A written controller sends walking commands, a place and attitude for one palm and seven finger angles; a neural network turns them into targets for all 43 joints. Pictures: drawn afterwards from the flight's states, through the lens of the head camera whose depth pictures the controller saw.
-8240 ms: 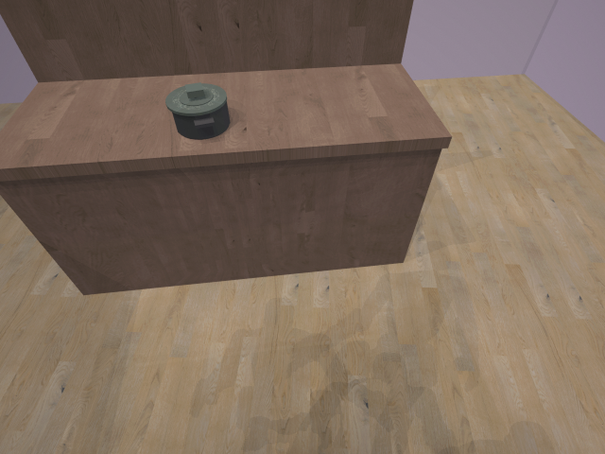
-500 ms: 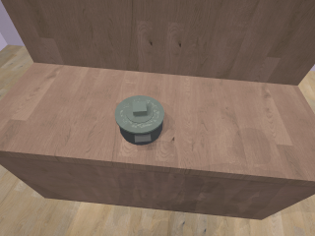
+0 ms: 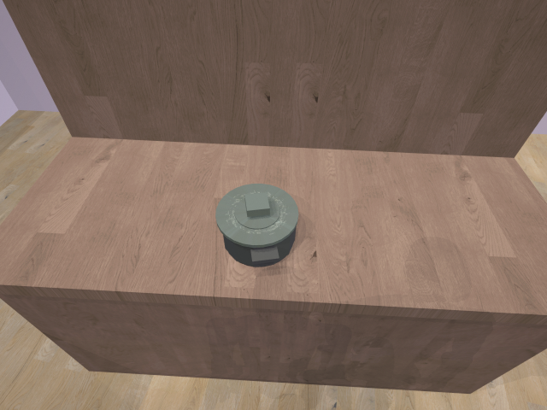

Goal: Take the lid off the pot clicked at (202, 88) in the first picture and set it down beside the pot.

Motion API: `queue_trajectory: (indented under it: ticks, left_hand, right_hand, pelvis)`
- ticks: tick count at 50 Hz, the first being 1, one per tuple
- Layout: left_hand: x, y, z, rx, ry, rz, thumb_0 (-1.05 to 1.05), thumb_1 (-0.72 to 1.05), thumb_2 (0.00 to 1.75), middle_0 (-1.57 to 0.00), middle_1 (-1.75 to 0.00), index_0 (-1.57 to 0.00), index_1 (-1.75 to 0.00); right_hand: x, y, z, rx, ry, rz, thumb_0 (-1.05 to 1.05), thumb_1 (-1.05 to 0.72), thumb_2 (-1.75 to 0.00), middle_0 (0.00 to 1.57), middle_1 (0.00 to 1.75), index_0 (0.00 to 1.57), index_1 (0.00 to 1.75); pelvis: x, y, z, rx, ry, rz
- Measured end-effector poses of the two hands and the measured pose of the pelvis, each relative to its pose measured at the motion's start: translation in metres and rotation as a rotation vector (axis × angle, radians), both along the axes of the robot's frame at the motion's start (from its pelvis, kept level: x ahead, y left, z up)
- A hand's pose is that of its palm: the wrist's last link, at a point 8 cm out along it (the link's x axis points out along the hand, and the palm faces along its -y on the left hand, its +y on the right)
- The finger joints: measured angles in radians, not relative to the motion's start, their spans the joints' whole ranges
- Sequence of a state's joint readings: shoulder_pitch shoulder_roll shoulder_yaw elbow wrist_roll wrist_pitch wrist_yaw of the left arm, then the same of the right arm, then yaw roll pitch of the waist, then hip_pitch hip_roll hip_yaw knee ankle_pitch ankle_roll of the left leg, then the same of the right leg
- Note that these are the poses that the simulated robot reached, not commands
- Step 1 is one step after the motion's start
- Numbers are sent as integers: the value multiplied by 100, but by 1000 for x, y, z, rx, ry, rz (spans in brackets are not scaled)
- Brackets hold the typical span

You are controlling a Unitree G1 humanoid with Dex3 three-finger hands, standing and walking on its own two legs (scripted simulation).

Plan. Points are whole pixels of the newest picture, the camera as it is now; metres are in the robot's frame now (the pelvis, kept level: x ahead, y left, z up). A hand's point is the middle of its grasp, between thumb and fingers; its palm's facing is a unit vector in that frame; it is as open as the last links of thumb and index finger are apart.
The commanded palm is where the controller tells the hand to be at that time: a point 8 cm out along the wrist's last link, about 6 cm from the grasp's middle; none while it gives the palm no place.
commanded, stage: come to a stop and stand still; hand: left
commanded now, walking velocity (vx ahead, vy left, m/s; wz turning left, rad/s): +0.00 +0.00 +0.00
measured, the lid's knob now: (257, 204) +0.49 +0.06 +0.00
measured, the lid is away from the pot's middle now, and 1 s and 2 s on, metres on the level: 0.00 0.00 0.00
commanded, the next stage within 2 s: look again from close up in 0.76 s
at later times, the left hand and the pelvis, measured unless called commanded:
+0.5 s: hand out of the picture +0.00 +0.15 -0.17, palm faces +0.01 -0.99 -0.16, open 7.3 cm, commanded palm none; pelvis +0.02 +0.00 +0.01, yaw -1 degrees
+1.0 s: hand out of the picture +0.01 +0.15 -0.17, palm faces +0.01 -0.99 -0.15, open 7.3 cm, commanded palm none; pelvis +0.02 -0.01 +0.01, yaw +0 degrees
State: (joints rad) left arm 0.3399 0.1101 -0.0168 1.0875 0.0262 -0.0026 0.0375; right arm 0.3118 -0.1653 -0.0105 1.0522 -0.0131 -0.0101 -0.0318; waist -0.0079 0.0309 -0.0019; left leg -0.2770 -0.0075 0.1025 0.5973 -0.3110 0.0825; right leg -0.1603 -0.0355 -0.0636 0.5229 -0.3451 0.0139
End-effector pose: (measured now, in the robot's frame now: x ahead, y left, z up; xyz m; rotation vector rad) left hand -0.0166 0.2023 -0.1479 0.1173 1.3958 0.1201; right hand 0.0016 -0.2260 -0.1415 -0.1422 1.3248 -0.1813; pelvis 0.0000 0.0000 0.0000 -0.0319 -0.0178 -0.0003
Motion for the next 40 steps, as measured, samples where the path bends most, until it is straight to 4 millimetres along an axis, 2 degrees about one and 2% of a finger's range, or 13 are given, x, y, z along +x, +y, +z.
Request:
queue_trajectory:
  ticks: [6, 11, 17, 28, 40]
  left_hand:
    - [6, 24, 9, 55, -16, -11, 0, 91, 90, -20, -30, -20, -30]
    - [7, 30, 13, 70, 1, -16, 0, 91, 90, -20, -30, -20, -30]
    - [8, 23, 11, 52, 23, -11, 0, 91, 90, -20, -30, -20, -30]
    - [17, -3, 4, -5, 18, -8, 0, 92, 90, -20, -30, -20, -30]
    - [20, -6, 3, -8, 21, -3, 0, 91, 90, -20, -30, -20, -30]
  right_hand:
    - [-5, 9, -2, 26, 11, 0, 2, -94, -90, 20, 30, 20, 30]
    - [-9, 12, 0, 37, 37, -2, 2, -93, -90, 20, 30, 20, 30]
    - [-7, 12, 2, 35, 59, -2, 2, -92, -90, 20, 30, 20, 30]
    - [9, 1, 8, 5, 53, -2, 2, -92, -90, 20, 30, 20, 30]
    - [18, -6, 11, -9, 51, -2, 1, -93, -90, 20, 30, 20, 30]
  pelvis:
    - [0, 6, 2, 19, 16, -12]
    - [3, 6, 4, 28, 31, -17]
    - [10, 4, 5, 32, 36, -18]
    - [18, -3, 6, 31, 29, -15]
    - [23, -8, 8, 29, 30, -12]
